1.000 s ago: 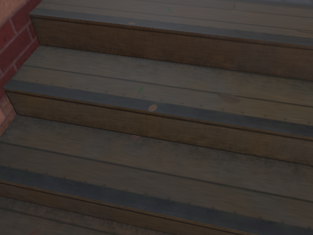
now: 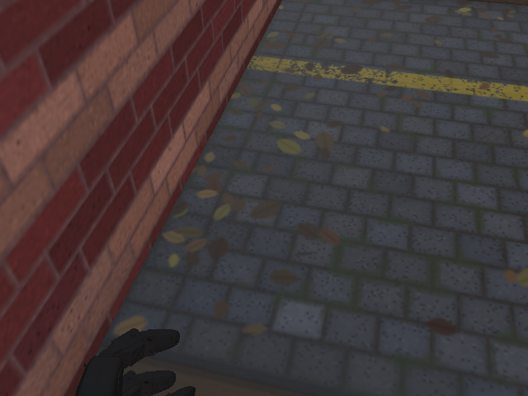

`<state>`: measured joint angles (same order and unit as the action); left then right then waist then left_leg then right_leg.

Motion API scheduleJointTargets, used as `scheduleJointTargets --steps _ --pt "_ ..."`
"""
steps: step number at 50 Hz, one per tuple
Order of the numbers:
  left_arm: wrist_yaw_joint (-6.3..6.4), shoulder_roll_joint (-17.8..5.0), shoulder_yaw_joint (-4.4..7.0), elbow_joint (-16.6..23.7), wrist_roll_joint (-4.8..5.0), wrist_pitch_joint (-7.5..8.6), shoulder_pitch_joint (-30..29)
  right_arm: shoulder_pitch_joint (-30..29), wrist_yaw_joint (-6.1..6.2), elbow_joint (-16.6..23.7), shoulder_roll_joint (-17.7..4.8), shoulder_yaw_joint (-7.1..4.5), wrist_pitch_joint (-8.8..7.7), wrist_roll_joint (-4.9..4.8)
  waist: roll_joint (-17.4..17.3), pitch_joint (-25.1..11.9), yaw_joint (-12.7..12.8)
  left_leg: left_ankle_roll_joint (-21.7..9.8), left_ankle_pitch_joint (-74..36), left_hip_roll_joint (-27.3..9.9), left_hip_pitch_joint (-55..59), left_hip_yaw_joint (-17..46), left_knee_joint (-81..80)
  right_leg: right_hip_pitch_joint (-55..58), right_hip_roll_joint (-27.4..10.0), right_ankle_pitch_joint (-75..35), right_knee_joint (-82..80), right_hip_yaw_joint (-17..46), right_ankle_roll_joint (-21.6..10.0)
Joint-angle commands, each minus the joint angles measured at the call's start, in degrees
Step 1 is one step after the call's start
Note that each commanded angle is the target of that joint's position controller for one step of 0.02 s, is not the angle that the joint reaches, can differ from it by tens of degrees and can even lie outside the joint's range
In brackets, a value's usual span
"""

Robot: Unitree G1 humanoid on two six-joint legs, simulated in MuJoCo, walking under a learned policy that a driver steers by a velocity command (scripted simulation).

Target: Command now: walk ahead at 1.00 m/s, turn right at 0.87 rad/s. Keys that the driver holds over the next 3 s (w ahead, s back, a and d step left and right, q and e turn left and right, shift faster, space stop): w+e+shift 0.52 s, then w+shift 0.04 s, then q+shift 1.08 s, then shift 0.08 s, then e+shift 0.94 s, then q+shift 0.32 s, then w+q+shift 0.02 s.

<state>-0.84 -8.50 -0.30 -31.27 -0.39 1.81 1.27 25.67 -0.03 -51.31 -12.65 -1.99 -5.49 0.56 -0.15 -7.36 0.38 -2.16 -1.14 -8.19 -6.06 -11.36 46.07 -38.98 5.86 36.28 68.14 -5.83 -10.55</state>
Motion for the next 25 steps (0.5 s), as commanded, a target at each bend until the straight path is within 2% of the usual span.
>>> scheduleJointTargets --steps 1,2,3,4,5,6,7,8,9,10,11,12,13,14,15,16,17,18,19,20,21,22,23,24,25 --pt "0.37 -17.98 6.94 -2.67 0.94 -0.46 12.66 -12.96 -1.62 21.92 0.21 -0.03 -2.28 4.23 12.64 -6.59 1.82 0.75 14.03 9.93 -48.97 15.31 70.27 43.52 -10.66 -50.16 -36.36 45.56 -11.57" --pt "1.29 -17.75 6.95 -4.89 0.15 -0.35 17.33 -17.06 -1.49 24.46 0.19 0.62 -2.69 4.06 6.81 -5.34 3.53 0.70 16.88 10.44 -55.20 15.62 77.73 42.43 -12.83 -26.07 -43.88 53.49 -13.07" --pt "1.27 -15.58 6.09 -7.07 -1.36 0.27 19.23 -21.40 -1.25 27.00 1.64 1.42 -3.22 3.75 4.02 5.50 2.58 0.40 19.97 11.14 -65.12 14.54 85.85 37.90 -12.67 -21.16 -48.12 53.69 -10.29" --pt "0.83 -13.45 5.43 -10.52 -1.57 1.34 22.72 -26.31 -0.84 29.86 6.17 3.71 -2.68 5.07 2.62 11.16 1.31 -0.50 23.13 10.15 -71.23 14.21 91.21 33.91 -10.75 -27.54 -47.48 47.92 -7.54" --pt "0.73 -12.18 5.15 -11.62 -1.32 2.40 24.22 -26.01 -0.13 29.77 5.00 3.88 -1.55 4.65 0.39 14.63 0.31 -0.55 24.28 8.91 -74.17 12.43 89.13 31.12 -10.77 -32.19 -47.42 41.60 -5.40" --pt "0.57 -9.07 4.14 -12.78 -0.81 3.33 23.39 -27.15 0.33 30.65 5.28 4.48 -0.31 4.36 -1.85 17.11 -1.61 -0.57 26.21 7.17 -71.57 11.24 83.18 23.55 -9.33 -33.56 -47.93 35.65 -2.89" --pt "-0.03 -7.94 3.64 -14.08 -1.12 4.05 21.14 -28.88 1.06 31.24 6.22 4.69 0.78 3.62 0.02 17.54 -2.93 -1.42 31.23 7.59 -69.57 9.99 82.98 17.26 -8.14 -32.70 -50.56 32.14 -2.11" --pt "-0.08 -8.29 3.73 -15.73 -1.53 4.84 23.42 -35.15 1.33 34.46 7.13 5.15 1.15 3.98 2.78 18.90 -1.35 -1.86 37.53 6.92 -71.53 8.69 81.80 16.14 -8.53 -35.46 -53.55 32.14 -2.55" --pt "0.17 -8.94 3.92 -17.19 -1.01 5.36 25.11 -39.97 1.44 37.90 7.83 6.05 1.39 4.54 2.16 19.26 -1.55 -2.66 40.23 5.53 -68.68 9.12 71.06 14.52 -7.53 -35.97 -57.43 30.10 -2.05" --pt "1.24 -10.09 4.29 -16.47 -0.18 4.81 24.09 -41.44 1.33 39.31 5.35 5.96 2.00 3.79 0.09 17.94 -1.13 -2.07 38.65 5.29 -56.53 6.54 54.50 9.53 -7.89 -42.00 -66.83 28.27 -4.18" --pt "1.73 -9.97 4.29 -14.08 0.39 4.36 19.09 -36.19 1.19 36.35 3.60 5.07 2.35 3.75 -4.06 11.05 -4.14 -1.88 29.91 7.02 -35.03 3.14 42.76 3.64 -5.53 -58.08 -67.76 22.11 -3.72" --pt "2.27 -16.06 6.84 -12.14 1.77 4.61 17.18 -26.06 1.50 32.98 0.29 3.55 1.98 1.93 -6.26 3.86 -7.08 -1.52 24.56 10.84 -12.87 1.28 31.17 -0.35 -3.56 -85.14 -60.27 20.48 -3.01" --pt "2.22 -23.01 9.17 -12.33 2.49 6.07 19.02 -20.93 3.23 32.03 -1.99 2.11 2.04 1.27 -2.65 -4.54 -8.46 -0.81 23.34 12.81 -1.72 3.26 26.47 6.08 -7.35 -107.64 -52.23 25.83 -2.54" --pt "1.70 -25.38 10.48 -12.32 1.73 7.27 17.39 -13.77 4.20 30.18 -4.18 0.62 2.48 0.28 4.24 -10.71 -13.10 -1.29 21.51 11.35 0.47 8.92 20.53 16.24 -9.29 -116.92 -39.88 27.23 -1.87" --pt "1.07 -25.17 11.00 -10.69 1.18 7.80 11.48 -2.38 3.74 26.02 -8.05 -1.46 2.43 -0.05 6.17 -16.63 -20.51 -1.74 24.63 12.09 4.43 10.65 11.99 22.95 -9.49 -121.48 -23.65 27.85 0.81" --pt "-0.39 -18.60 10.31 -8.51 0.51 9.03 5.30 3.82 3.03 21.84 -13.14 -3.39 1.59 -0.09 -6.40 -17.67 -22.78 -6.71 24.99 5.06 11.26 22.72 -0.86 17.89 0.96 -78.02 8.21 22.00 5.42" --pt "-1.49 -7.56 7.16 -6.34 -0.59 9.10 7.44 1.80 2.41 18.44 -14.21 -3.57 1.71 1.47 -23.43 -18.68 -14.93 -10.17 24.56 -5.46 13.03 43.83 -11.36 5.38 7.95 -24.47 31.17 16.31 5.73" --pt "-1.27 -6.84 7.35 -3.44 -1.10 7.60 14.35 -6.77 1.41 19.25 -11.87 -3.41 0.85 1.94 -16.25 -16.71 -5.95 -13.10 42.71 -10.67 10.15 58.40 -21.44 -2.66 4.58 -23.62 37.96 19.20 4.04" --pt "-0.90 -5.36 6.39 -3.43 -1.42 5.93 13.76 -11.80 1.27 17.75 -5.10 -2.03 0.23 1.38 -8.14 -6.65 -3.11 -12.02 55.12 -10.04 6.00 56.15 -24.24 -7.55 1.34 -25.30 39.42 14.52 4.05" --pt "-1.10 -3.81 5.06 -2.40 -3.16 4.39 13.00 -11.96 1.14 14.43 -0.12 -1.03 -0.80 1.10 -1.56 3.35 -0.64 -10.40 47.04 -9.25 -2.05 48.41 -23.05 -11.64 -1.43 -25.77 41.64 13.61 2.88" --pt "-1.00 -1.09 3.67 -1.20 -3.88 2.93 10.64 -8.64 0.79 10.25 2.29 -0.48 -1.87 1.24 2.50 7.03 0.19 -8.23 40.78 -7.54 -4.86 40.48 -20.46 -16.45 -3.47 -22.31 42.87 12.84 2.21" --pt "-1.59 -0.96 2.74 -0.95 -2.13 1.58 10.82 -5.94 0.84 7.35 1.40 -0.74 -2.18 2.18 4.23 10.28 0.66 -6.78 34.02 -6.16 -7.19 32.01 -21.37 -17.96 -3.93 -19.62 40.39 12.30 2.48" --pt "-1.79 -0.63 2.40 0.10 -1.08 0.44 9.75 -3.59 0.63 4.27 2.59 -0.58 -2.81 2.22 2.60 11.95 1.63 -5.22 25.77 -5.52 -8.54 26.34 -22.12 -19.65 -4.15 -19.03 39.63 12.96 2.39" --pt "-1.72 -1.76 2.56 0.49 -1.27 -0.02 8.47 -2.68 0.47 3.26 2.92 0.01 -3.80 1.88 1.18 12.86 2.29 -2.63 17.58 -5.98 -8.28 23.31 -23.23 -21.66 -4.50 -19.28 38.27 13.67 2.20" --pt "-1.75 -1.76 2.16 2.00 -0.76 -0.98 5.96 -3.32 0.14 1.99 2.65 0.12 -3.61 1.88 1.36 13.26 3.86 -0.04 17.34 -4.03 -10.97 17.54 -27.11 -20.36 -4.97 -21.23 31.34 13.85 1.98"
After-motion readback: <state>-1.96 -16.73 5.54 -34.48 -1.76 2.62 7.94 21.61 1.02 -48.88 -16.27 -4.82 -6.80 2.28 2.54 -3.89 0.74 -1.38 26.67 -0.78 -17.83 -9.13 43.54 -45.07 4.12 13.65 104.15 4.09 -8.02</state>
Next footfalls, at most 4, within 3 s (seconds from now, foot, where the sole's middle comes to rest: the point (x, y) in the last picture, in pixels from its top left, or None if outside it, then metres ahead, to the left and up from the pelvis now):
0.32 left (263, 377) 0.51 0.04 -0.52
0.72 right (397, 262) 0.82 -0.29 -0.52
1.10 left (353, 170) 1.17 -0.22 -0.52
1.64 right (402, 177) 1.13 -0.36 -0.52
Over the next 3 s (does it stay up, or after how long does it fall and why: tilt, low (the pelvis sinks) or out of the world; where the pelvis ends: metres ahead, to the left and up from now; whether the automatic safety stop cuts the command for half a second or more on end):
stays up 1.08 -0.34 0.25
